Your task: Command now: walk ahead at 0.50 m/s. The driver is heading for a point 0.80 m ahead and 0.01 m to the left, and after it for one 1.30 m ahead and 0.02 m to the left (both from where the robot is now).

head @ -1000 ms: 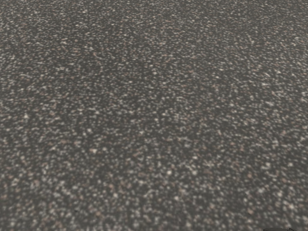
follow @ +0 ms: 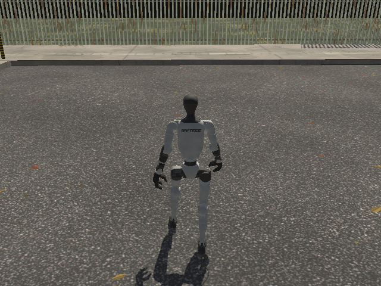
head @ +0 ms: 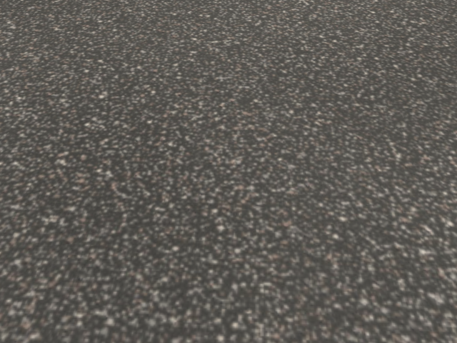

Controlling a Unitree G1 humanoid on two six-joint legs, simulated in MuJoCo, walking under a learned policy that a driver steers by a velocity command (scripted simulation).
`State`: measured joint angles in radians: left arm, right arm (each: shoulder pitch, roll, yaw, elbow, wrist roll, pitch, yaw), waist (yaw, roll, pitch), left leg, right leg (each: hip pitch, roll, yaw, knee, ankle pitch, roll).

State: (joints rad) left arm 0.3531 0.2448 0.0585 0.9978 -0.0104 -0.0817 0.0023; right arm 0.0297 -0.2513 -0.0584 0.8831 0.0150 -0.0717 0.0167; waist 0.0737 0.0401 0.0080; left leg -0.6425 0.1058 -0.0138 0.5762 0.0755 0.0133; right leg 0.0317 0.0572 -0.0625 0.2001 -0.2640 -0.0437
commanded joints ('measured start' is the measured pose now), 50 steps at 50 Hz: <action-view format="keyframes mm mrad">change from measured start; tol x32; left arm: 1 49 171 38 -10 -6 9 9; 28 -450 76 5 -209 -10 -10 -35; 34 81 310 86 -66 6 -8 -30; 50 -23 153 28 -51 3 -19 4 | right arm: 1 -136 -68 -5 -98 5 -23 19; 7 404 -294 -83 47 -9 -21 13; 50 -24 -52 -14 -49 -4 -9 -14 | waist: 1 -4 -99 80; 7 -148 277 -391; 27 -150 20 77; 34 2 -344 -364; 50 -21 -93 46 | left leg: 1 -34 -20 10 -56 -59 26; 5 451 -97 68 -87 -119 106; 7 1060 293 -645 -195 -323 329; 15 473 130 -199 -432 -122 227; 32 660 92 17 -44 373 105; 34 55 -169 34 606 -568 6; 36 -134 -78 -89 754 -582 40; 50 -8 9 8 74 38 -12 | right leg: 1 29 -315 126 -8 346 -140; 5 -18 -249 58 367 744 -73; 7 -625 9 65 1006 -273 18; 9 -802 -89 166 1122 -233 -16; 29 -666 -138 65 315 246 -5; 32 -252 -64 4 290 209 -67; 34 360 -446 700 183 1 -290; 40 -160 -301 344 -10 167 -183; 50 -158 -235 121 -97 276 -149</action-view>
